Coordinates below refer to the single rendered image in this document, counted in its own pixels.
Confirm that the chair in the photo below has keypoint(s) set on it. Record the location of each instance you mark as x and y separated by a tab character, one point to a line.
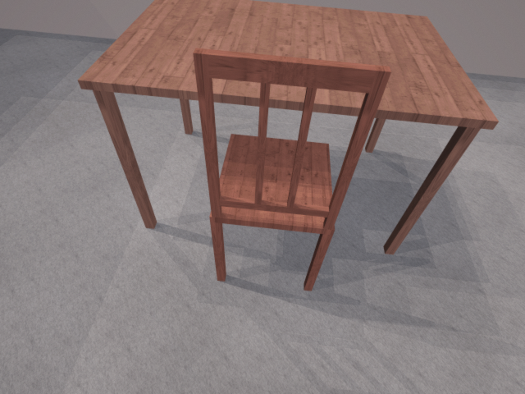
276	183

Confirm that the table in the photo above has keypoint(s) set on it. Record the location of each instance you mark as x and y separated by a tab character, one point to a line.
154	57

